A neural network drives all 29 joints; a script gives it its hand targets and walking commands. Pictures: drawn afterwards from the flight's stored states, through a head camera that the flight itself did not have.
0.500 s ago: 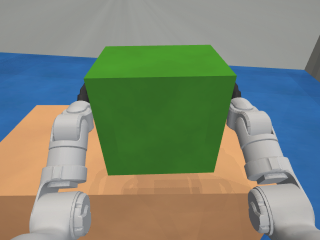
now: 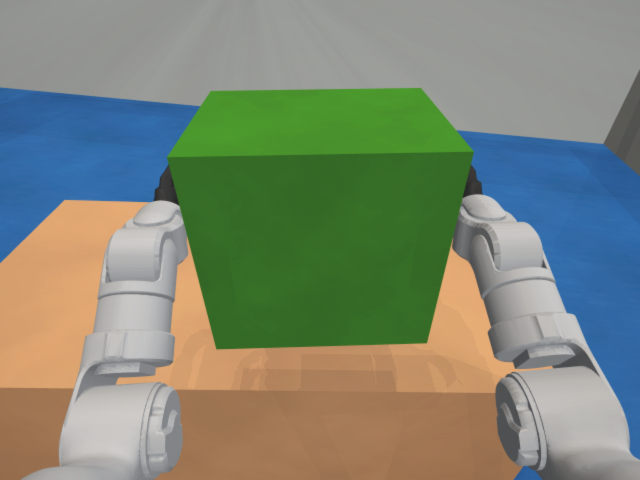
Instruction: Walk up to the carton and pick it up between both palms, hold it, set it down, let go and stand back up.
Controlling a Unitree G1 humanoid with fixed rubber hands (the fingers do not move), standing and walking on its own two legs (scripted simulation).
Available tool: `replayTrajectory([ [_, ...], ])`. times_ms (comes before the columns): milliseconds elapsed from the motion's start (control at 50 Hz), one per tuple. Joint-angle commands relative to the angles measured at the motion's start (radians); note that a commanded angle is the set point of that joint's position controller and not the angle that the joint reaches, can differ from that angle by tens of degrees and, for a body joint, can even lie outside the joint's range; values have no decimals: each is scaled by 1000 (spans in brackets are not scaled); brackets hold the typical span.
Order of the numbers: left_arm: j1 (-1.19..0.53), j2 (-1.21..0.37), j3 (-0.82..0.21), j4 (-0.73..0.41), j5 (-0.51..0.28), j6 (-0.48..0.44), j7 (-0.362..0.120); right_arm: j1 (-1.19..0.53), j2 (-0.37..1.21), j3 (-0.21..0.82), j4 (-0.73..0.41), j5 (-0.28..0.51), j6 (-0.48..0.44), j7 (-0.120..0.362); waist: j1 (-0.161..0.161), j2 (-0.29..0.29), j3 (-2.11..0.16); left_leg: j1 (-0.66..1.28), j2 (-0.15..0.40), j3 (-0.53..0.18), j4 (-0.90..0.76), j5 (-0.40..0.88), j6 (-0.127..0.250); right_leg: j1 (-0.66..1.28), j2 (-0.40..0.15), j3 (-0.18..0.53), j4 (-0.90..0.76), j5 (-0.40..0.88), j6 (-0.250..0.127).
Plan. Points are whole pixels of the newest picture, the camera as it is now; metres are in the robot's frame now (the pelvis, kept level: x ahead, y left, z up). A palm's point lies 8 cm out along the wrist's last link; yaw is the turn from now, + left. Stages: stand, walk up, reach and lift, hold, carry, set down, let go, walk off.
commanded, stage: hold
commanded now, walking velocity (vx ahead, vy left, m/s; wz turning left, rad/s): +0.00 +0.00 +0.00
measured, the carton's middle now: (319, 217) +0.38 +0.03 +0.21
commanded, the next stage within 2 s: set down in 1.68 s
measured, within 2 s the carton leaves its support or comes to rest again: neither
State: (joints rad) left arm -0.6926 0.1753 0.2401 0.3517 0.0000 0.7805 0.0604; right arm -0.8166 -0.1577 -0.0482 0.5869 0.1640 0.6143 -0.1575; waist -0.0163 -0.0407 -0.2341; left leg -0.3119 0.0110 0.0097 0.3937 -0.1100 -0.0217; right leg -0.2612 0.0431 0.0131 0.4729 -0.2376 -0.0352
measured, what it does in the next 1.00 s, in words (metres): stands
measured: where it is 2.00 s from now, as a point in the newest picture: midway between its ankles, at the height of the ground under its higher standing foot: outside the picture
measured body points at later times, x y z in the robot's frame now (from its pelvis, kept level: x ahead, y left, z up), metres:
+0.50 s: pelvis +0.00 +0.00 +0.00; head -0.08 +0.00 +0.44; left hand +0.37 +0.20 +0.23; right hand +0.38 -0.16 +0.23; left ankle +0.06 +0.13 -0.74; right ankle +0.00 -0.09 -0.74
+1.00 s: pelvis -0.01 +0.00 +0.00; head -0.09 +0.01 +0.44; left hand +0.36 +0.20 +0.23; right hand +0.38 -0.15 +0.24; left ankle +0.06 +0.13 -0.74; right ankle +0.00 -0.09 -0.74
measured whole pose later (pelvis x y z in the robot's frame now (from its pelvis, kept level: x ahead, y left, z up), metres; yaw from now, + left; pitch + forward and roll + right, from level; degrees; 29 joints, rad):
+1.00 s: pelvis -0.01 +0.00 +0.00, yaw +0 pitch +1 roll +1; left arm -0.69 0.17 0.24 0.33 0.00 0.80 0.06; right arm -0.80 -0.16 -0.05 0.56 0.17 0.63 -0.16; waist -0.02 -0.03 -0.23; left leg -0.31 0.01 0.01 0.39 -0.10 -0.02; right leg -0.26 0.04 0.01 0.47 -0.23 -0.04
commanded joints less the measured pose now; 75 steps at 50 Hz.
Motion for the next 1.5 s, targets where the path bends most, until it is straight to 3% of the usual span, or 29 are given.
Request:
replayTrajectory([
  [0, -967, -716, -520, -446, -150, -76, -141, -916, 693, 391, -475, 333, -63, 93, -103, 114, -466, 301, -72, -56, -8, 163, -5, 218, -13, 29, -148, 503, 110],
  [60, -943, -730, -535, -404, -170, -81, -149, -976, 700, 406, -575, 331, -73, 85, -95, 84, -495, 290, -66, -54, -7, 154, 5, 207, -19, 37, -144, 502, 113],
  [100, -957, -704, -486, -298, -135, -64, -155, -944, 681, 369, -428, 308, -49, 89, -82, 103, -356, 249, -67, -48, -40, 33, 11, 151, -14, 26, -177, 330, 102],
  [200, -999, -693, -436, -218, -133, -90, -164, -1028, 696, 341, -423, 263, -59, 98, -74, 28, -331, 232, -65, -35, -62, -67, 39, 94, -36, 42, -207, 208, 114],
  [220, -975, -685, -415, -199, -138, -91, -165, -1080, 738, 375, -450, 278, -69, 103, -32, -21, -360, 203, -70, -25, -60, -65, 57, 119, -37, 42, -188, 236, 120],
  [300, -1074, -677, -424, -206, -145, -118, -161, -1051, 747, 352, -366, 244, -71, 114, -45, 6, -336, 183, -65, -27, -75, -99, 57, 95, -42, 43, -197, 162, 123],
  [320, -1087, -714, -476, -293, -176, -127, -156, -1049, 785, 377, -439, 264, -89, 112, -65, 40, -452, 215, -66, -27, -55, -40, 49, 134, -49, 51, -183, 232, 116],
  [340, -1032, -665, -394, -204, -131, -111, -161, -985, 750, 328, -342, 236, -59, 109, -65, -10, -344, 183, -66, -25, -79, -105, 57, 128, -45, 44, -197, 194, 117],
  [400, -969, -671, -395, -195, -121, -115, -165, -1017, 754, 367, -384, 233, -83, 112, -45, -7, -375, 206, -71, -16, -69, -42, 54, 156, -56, 51, -188, 263, 135],
  [460, -1060, -680, -445, -192, -135, -121, -165, -1024, 745, 333, -353, 212, -83, 116, -68, 42, -322, 217, -59, -24, -78, -86, 48, 71, -55, 46, -200, 158, 120],
  [500, -1047, -698, -435, -233, -147, -123, -153, -1055, 765, 359, -394, 263, -97, 123, -41, 52, -397, 220, -69, -31, -64, -39, 50, 123, -49, 47, -194, 219, 111],
  [620, -1015, -726, -527, -363, -162, -115, -148, -912, 736, 384, -417, 287, -83, 102, -89, 125, -429, 277, -63, -47, -34, 111, 6, 186, -48, 54, -159, 449, 115],
  [660, -1019, -722, -508, -380, -140, -100, -150, -951, 687, 365, -429, 305, -84, 107, -90, 123, -438, 308, -67, -50, -35, 80, 4, 147, -22, 33, -174, 360, 109],
  [760, -1073, -756, -594, -528, -194, -102, -129, -935, 710, 425, -520, 349, -87, 104, -100, 179, -547, 328, -68, -59, -4, 164, -13, 194, -26, 32, -133, 489, 104],
  [780, -1027, -762, -578, -419, -182, -88, -129, -972, 679, 369, -487, 320, -87, 108, -93, 198, -487, 297, -63, -51, -8, 122, -22, 149, -21, 24, -149, 395, 96],
  [860, -982, -720, -489, -289, -138, -79, -137, -959, 680, 345, -358, 303, -68, 112, -69, 132, -362, 270, -62, -43, -44, 29, 8, 121, -23, 27, -185, 277, 91],
  [900, -950, -708, -460, -211, -118, -62, -158, -969, 639, 290, -352, 270, -70, 106, -94, 110, -301, 249, -60, -38, -62, -26, 8, 106, -30, 39, -210, 215, 94],
  [940, -980, -712, -485, -290, -143, -86, -157, -974, 685, 332, -404, 272, -71, 102, -92, 66, -380, 277, -61, -40, -49, 58, 16, 153, -30, 37, -184, 336, 107],
  [1000, -1001, -708, -459, -249, -142, -93, -157, -1040, 723, 357, -438, 265, -87, 112, -49, 52, -366, 247, -64, -31, -62, -22, 35, 114, -37, 41, -198, 214, 110],
  [1100, -1054, -681, -413, -209, -129, -116, -164, -1024, 738, 322, -347, 228, -76, 122, -57, 7, -348, 217, -48, -27, -79, -97, 56, 98, -45, 51, -212, 119, 106],
  [1120, -1061, -710, -485, -307, -182, -132, -160, -1037, 797, 371, -454, 258, -103, 121, -63, 17, -470, 238, -54, -30, -49, 27, 51, 161, -48, 53, -182, 257, 104],
  [1140, -1026, -713, -468, -194, -164, -119, -162, -1069, 721, 323, -445, 244, -98, 120, -83, 32, -423, 238, -50, -29, -54, -25, 40, 117, -35, 53, -204, 222, 101],
  [1180, -1075, -705, -487, -289, -168, -125, -155, -1002, 770, 361, -409, 259, -93, 121, -70, 45, -429, 238, -62, -27, -53, -11, 42, 139, -50, 54, -172, 288, 111],
  [1240, -979, -682, -404, -158, -112, -104, -168, -999, 702, 331, -316, 238, -78, 111, -56, 40, -283, 199, -67, -34, -72, -90, 45, 102, -48, 53, -206, 189, 116],
  [1260, -1031, -708, -455, -251, -150, -115, -171, -1041, 749, 360, -419, 268, -96, 112, -57, 38, -414, 241, -63, -26, -59, -2, 45, 140, -43, 52, -189, 253, 112],
  [1320, -997, -719, -453, -192, -153, -108, -161, -1064, 727, 358, -421, 267, -98, 118, -43, 49, -371, 216, -67, -22, -45, -46, 42, 97, -41, 53, -194, 227, 108],
  [1340, -1061, -738, -518, -299, -181, -125, -152, -1059, 753, 382, -491, 274, -103, 115, -70, 88, -489, 262, -62, -33, -36, 19, 30, 129, -45, 55, -183, 282, 109],
  [1420, -1027, -707, -461, -208, -139, -112, -149, -1069, 738, 356, -407, 266, -93, 117, -51, 57, -383, 230, -61, -29, -53, -47, 38, 88, -35, 48, -196, 207, 110],
  [1480, -1035, -761, -559, -349, -198, -123, -147, -972, 740, 378, -469, 279, -92, 107, -110, 94, -486, 299, -59, -48, -26, 105, 13, 157, -15, 39, -164, 386, 100],
])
